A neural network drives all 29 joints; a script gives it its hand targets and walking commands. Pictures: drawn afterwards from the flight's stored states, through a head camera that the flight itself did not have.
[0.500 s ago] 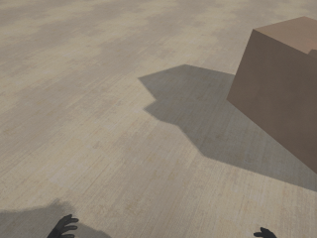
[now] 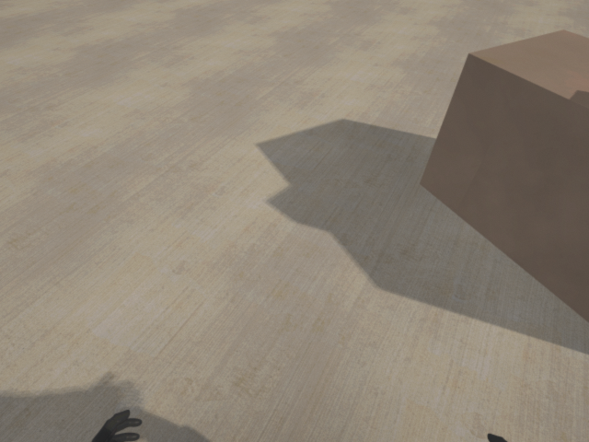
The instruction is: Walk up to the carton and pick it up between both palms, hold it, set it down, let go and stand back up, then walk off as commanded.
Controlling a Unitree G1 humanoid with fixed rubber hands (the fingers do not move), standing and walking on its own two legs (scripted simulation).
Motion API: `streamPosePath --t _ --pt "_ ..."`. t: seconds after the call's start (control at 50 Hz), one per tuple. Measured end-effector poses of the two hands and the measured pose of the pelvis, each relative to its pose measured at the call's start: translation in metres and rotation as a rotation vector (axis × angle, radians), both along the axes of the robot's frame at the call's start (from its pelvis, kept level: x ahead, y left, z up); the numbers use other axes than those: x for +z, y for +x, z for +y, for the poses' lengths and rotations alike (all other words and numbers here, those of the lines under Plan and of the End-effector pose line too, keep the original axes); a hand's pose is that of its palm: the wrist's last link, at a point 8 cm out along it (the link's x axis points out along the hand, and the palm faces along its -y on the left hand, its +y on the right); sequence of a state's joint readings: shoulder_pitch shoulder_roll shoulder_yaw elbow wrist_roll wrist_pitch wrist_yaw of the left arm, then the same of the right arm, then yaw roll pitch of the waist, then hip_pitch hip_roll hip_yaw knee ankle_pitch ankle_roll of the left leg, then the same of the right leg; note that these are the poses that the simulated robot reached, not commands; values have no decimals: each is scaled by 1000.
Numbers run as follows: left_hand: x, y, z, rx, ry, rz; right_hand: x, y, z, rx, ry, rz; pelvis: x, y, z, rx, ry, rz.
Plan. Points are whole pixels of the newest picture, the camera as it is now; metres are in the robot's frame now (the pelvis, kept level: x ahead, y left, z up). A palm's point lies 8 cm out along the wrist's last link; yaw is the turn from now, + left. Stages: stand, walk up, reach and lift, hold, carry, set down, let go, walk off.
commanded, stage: stand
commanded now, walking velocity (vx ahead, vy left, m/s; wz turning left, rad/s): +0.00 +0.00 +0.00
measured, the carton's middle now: out of the picture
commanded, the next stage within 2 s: walk up in 0.58 s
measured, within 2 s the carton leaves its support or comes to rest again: neither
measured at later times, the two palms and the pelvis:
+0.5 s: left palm out of the picture +0.11 +0.27 -0.10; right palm out of the picture +0.09 -0.30 -0.09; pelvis +0.00 +0.00 +0.00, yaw +0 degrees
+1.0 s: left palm (104, 441) +0.16 +0.26 -0.09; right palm out of the picture +0.04 -0.38 -0.07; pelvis +0.01 -0.03 +0.00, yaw -10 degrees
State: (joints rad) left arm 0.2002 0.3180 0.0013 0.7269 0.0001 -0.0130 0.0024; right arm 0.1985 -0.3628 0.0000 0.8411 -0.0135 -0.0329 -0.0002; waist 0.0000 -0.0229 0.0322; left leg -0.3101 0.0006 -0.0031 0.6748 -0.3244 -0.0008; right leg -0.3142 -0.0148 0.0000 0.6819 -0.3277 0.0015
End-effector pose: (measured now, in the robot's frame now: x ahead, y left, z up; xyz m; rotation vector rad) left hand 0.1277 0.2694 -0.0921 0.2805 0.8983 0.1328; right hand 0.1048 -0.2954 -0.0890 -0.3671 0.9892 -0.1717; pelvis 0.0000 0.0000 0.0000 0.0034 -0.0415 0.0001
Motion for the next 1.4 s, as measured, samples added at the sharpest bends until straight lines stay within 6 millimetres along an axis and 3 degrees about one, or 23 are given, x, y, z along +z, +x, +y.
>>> streamPosePath --t 0.84,0.92,1.02,1.1,1.16,1.22,1.3,1.4 --pt "-9 -17 4 2 -13 76 -5 -23 -8 -25 -11 47 0 -5 -1 -15 -2 -9" --pt "-3 6 1 -89 -1 124 8 -43 -39 -87 -58 7 2 -1 -10 -115 -2 -11" --pt "8 45 -11 -167 35 120 24 -68 -97 -163 -140 36 3 10 -38 -194 -3 -5" --pt "12 80 -45 -209 58 117 26 -73 -149 -213 -178 35 -2 26 -72 -254 24 34" --pt "7 104 -81 -253 79 110 13 -74 -185 -254 -181 27 -14 38 -101 -301 26 43" --pt "10 118 -107 -287 95 122 9 -72 -195 -309 -138 25 -10 51 -121 -333 18 46" --pt "14 137 -124 -296 122 144 11 -61 -199 -334 -97 29 -1 67 -137 -354 10 48" --pt "-1 166 -144 -336 106 173 15 -50 -204 -372 -103 34 -3 90 -148 -393 -19 42"
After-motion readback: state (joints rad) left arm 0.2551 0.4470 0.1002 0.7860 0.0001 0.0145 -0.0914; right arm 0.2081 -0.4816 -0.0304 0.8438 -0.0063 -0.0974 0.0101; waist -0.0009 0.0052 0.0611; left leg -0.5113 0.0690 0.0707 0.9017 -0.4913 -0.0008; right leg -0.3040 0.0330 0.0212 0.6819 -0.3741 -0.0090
